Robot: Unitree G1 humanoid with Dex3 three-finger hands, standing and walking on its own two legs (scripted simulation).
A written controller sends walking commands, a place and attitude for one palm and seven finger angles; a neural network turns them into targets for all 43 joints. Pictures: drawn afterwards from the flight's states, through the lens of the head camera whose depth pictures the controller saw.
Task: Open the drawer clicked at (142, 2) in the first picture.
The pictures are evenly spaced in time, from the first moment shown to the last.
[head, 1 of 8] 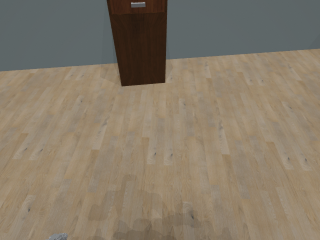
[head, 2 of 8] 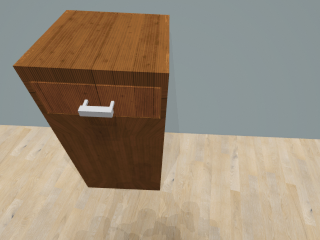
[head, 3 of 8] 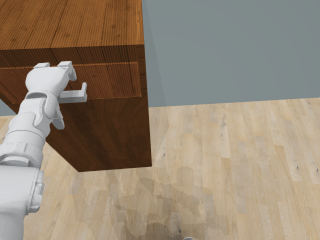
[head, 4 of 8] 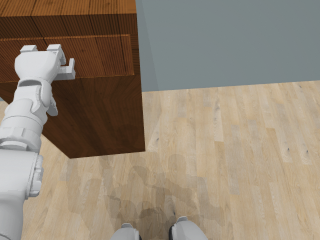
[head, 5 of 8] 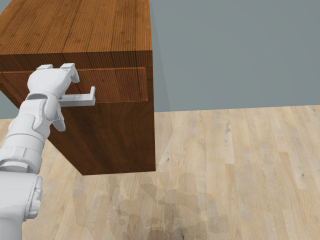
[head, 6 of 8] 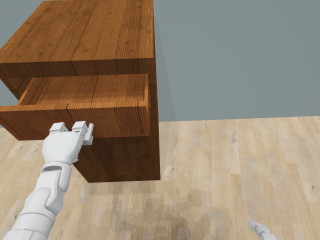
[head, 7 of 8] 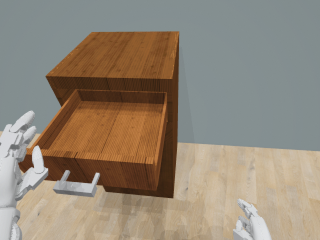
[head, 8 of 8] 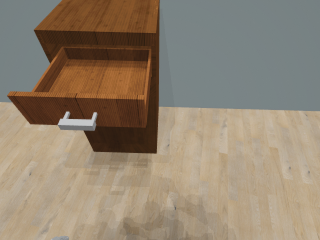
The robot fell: no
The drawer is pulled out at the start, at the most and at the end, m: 0.00 0.30 0.30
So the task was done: yes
